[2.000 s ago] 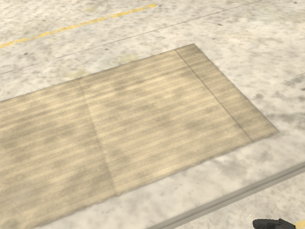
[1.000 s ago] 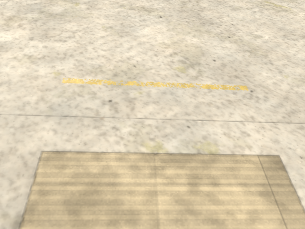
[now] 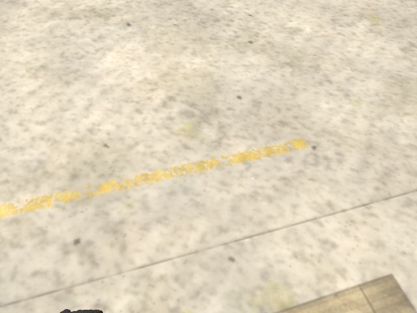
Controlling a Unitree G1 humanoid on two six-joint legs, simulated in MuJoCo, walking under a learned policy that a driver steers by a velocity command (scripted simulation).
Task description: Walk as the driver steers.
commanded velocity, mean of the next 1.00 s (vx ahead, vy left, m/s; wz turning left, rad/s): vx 0.50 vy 0.00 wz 0.30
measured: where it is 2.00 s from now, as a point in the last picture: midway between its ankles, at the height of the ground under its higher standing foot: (147, 172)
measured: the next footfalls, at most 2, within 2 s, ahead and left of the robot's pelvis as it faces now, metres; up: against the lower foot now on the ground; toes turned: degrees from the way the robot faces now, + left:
right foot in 0.18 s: +0.24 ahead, -0.13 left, +0.00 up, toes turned +11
left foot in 0.66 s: +0.44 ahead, +0.24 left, +0.00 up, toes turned +25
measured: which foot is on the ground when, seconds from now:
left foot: down 0.00-0.20, up 0.22-0.64, down 0.66-1.00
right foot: up 0.00-0.16, down 0.18-0.68, up 0.70-1.00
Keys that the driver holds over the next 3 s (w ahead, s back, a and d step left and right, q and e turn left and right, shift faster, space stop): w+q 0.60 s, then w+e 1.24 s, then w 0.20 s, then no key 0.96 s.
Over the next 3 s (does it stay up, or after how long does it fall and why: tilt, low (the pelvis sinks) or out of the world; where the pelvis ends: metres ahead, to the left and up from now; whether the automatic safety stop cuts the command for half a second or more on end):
stays up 1.23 0.12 -0.01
